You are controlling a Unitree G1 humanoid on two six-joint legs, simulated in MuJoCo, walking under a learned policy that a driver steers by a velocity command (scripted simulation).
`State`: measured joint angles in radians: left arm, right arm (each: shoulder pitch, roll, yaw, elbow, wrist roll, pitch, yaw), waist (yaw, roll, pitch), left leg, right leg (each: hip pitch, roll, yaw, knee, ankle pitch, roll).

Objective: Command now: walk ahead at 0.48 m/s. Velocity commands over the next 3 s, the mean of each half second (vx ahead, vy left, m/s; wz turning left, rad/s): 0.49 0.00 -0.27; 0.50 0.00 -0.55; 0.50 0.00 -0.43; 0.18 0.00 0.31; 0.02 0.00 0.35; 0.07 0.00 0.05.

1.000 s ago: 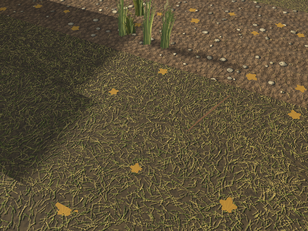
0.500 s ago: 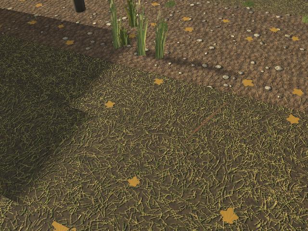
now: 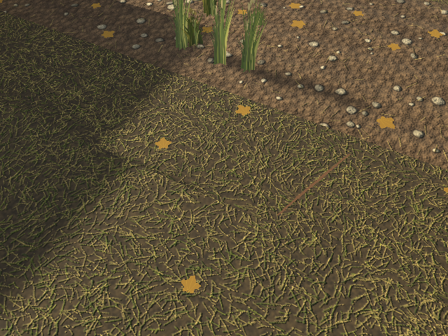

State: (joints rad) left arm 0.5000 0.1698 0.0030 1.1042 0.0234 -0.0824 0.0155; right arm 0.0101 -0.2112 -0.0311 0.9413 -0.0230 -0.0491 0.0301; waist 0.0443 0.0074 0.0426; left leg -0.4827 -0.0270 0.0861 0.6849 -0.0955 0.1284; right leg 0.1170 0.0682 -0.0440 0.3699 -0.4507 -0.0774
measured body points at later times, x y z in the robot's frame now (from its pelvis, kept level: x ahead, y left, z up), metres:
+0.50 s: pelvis +0.30 -0.03 -0.08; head +0.34 -0.05 +0.37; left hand +0.53 +0.16 -0.19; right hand +0.18 -0.25 -0.23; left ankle +0.09 +0.08 -0.72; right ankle +0.44 -0.13 -0.81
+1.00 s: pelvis +0.61 -0.06 -0.15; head +0.63 -0.05 +0.30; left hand +0.75 +0.19 -0.29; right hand +0.66 -0.36 -0.23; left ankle +0.72 +0.00 -0.87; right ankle +0.45 -0.11 -0.80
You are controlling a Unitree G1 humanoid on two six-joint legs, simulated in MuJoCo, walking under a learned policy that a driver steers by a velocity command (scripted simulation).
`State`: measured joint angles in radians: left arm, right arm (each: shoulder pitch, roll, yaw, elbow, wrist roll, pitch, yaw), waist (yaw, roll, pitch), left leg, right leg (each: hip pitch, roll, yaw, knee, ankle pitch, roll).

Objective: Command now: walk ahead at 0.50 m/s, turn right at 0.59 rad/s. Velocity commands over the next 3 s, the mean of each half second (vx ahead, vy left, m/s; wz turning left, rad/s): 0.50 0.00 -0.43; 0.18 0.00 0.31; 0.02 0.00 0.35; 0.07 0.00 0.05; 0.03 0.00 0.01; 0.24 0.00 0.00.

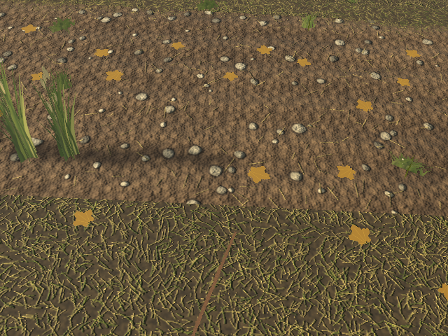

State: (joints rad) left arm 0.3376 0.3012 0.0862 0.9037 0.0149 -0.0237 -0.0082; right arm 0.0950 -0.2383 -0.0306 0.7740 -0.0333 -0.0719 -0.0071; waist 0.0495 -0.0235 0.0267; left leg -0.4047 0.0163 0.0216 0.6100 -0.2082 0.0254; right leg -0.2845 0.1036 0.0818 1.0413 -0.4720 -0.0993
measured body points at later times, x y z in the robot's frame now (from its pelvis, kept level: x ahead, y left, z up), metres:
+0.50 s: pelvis +0.21 -0.05 -0.01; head +0.22 -0.06 +0.44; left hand +0.41 +0.17 -0.12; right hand +0.14 -0.31 -0.15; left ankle +0.10 +0.10 -0.66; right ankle +0.20 -0.14 -0.73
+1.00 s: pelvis +0.42 -0.06 -0.14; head +0.46 -0.05 +0.31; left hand +0.42 +0.19 -0.29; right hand +0.55 -0.32 -0.26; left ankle +0.51 -0.02 -0.87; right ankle +0.24 -0.15 -0.64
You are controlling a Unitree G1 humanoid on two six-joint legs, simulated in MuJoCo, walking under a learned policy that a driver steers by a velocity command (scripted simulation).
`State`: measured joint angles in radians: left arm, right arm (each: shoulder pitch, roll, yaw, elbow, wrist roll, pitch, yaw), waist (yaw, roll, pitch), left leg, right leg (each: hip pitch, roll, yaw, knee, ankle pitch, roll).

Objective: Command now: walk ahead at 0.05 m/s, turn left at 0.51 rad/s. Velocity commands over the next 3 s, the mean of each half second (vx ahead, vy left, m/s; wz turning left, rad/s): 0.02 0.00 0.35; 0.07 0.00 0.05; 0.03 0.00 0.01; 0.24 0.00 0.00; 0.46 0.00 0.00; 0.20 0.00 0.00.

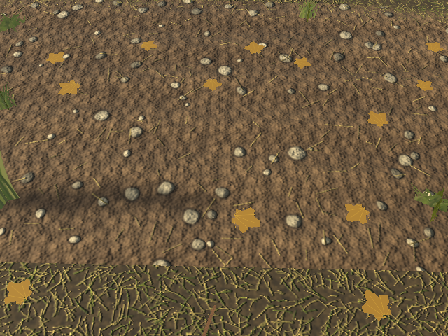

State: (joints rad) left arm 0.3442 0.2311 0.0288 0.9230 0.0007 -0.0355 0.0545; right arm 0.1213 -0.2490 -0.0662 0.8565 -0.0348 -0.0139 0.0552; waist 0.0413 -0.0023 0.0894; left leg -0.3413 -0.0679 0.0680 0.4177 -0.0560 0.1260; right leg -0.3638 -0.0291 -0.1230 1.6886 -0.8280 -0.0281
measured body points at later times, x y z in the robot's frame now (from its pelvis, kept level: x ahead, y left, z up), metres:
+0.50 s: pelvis +0.04 -0.05 +0.00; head +0.05 -0.07 +0.45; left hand +0.10 +0.22 -0.11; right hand +0.18 -0.29 -0.13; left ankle +0.08 +0.05 -0.72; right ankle +0.06 -0.15 -0.74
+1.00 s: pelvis +0.09 -0.04 +0.00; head +0.09 -0.03 +0.45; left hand +0.08 +0.21 -0.15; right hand +0.19 -0.26 -0.15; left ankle +0.03 +0.06 -0.74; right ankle +0.06 -0.15 -0.74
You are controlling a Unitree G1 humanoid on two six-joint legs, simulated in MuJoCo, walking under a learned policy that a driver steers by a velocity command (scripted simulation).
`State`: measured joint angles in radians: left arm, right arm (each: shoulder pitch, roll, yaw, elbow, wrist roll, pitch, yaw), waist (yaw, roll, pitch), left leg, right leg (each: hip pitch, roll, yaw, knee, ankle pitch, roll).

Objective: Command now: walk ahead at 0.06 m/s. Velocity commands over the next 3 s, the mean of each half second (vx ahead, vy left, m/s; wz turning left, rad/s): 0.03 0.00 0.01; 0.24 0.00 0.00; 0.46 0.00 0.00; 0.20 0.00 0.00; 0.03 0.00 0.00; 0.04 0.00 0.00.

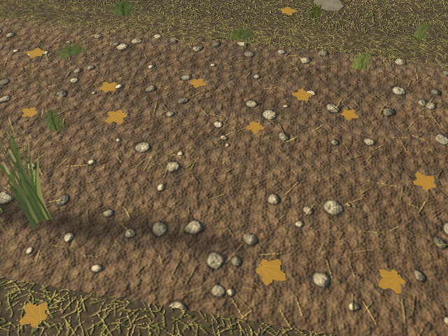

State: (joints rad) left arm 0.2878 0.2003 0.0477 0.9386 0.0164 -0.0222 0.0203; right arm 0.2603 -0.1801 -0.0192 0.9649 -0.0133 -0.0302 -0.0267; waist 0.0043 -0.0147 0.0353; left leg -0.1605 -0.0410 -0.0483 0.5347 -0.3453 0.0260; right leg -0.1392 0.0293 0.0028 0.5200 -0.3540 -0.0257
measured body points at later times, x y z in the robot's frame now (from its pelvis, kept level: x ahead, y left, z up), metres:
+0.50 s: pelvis +0.00 +0.01 +0.01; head +0.00 +0.01 +0.46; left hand +0.01 +0.24 -0.15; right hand +0.01 -0.22 -0.15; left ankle -0.04 +0.11 -0.73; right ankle -0.05 -0.11 -0.73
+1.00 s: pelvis +0.08 -0.04 +0.01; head +0.08 -0.06 +0.46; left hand +0.03 +0.20 -0.14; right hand +0.09 -0.28 -0.16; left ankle +0.04 +0.08 -0.66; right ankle +0.03 -0.11 -0.73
